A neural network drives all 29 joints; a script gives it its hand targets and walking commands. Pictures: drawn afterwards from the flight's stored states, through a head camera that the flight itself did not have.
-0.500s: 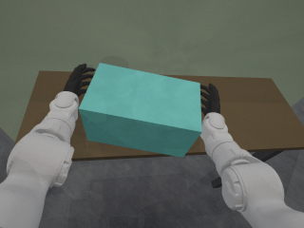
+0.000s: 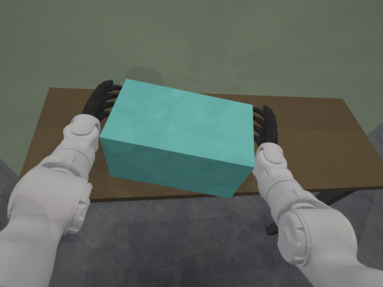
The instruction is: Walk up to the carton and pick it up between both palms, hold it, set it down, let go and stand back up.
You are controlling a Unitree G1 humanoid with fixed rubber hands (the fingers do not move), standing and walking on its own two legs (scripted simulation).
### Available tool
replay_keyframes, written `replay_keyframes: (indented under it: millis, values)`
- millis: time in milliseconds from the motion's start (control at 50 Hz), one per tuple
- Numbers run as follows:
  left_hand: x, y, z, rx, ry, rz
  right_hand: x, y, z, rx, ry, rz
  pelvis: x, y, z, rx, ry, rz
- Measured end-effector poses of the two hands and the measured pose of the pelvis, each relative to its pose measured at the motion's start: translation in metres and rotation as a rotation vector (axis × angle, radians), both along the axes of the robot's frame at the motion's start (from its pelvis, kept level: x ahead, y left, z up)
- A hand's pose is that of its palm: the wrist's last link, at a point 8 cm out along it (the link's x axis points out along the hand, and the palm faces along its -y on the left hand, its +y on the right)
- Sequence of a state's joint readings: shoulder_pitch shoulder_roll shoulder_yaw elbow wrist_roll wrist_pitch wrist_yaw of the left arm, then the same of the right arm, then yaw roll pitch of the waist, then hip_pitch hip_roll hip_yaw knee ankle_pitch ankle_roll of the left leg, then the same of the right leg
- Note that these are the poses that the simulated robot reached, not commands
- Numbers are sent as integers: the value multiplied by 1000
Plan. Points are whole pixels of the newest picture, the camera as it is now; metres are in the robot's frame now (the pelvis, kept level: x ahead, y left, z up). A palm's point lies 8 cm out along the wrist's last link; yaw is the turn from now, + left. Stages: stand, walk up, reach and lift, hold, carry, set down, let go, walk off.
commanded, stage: reach and lift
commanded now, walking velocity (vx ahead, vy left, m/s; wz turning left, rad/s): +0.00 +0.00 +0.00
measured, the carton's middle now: (180, 141) +0.44 -0.01 +0.03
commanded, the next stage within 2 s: none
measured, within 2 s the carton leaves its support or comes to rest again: leaves its support in 1.30 s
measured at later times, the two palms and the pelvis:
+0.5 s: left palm (94, 117) +0.48 +0.17 +0.06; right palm (265, 145) +0.41 -0.20 +0.06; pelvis +0.03 +0.01 +0.02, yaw +0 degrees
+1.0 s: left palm (94, 120) +0.47 +0.17 +0.06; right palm (267, 147) +0.40 -0.20 +0.06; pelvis +0.03 -0.01 +0.03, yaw +0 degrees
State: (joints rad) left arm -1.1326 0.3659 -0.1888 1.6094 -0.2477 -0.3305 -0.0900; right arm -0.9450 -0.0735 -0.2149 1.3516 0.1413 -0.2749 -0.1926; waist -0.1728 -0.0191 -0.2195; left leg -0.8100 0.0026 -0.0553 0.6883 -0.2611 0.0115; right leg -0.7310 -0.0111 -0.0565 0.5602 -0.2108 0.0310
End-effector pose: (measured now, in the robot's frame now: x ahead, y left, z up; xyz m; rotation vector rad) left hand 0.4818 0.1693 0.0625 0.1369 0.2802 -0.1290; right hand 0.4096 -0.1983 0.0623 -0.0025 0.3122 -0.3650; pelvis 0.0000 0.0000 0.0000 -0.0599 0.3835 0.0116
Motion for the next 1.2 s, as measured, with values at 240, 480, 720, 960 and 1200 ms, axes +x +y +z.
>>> replay_keyframes:
  millis: [240, 480, 720, 960, 1200]
  values:
    - [-3, 0, 0, -47, -7, 9, -3, 1, 0, -5, -40, 2, 11, 1, 13, 5, -57, 7]
    - [-2, 0, -5, -65, 0, 12, -3, 1, -7, -26, -98, 2, 28, 7, 24, 17, -113, 5]
    - [-4, 0, -2, -42, -26, 9, -5, 1, -6, -54, -125, 12, 33, 0, 28, 22, -142, -4]
    - [-15, -1, -1, -50, -40, 30, -9, -1, -4, -64, -136, 32, 35, -7, 31, 28, -167, -4]
    - [-23, -9, 2, -48, -59, 28, -17, -9, -3, -77, -147, 33, 32, -5, 31, 30, -166, -20]
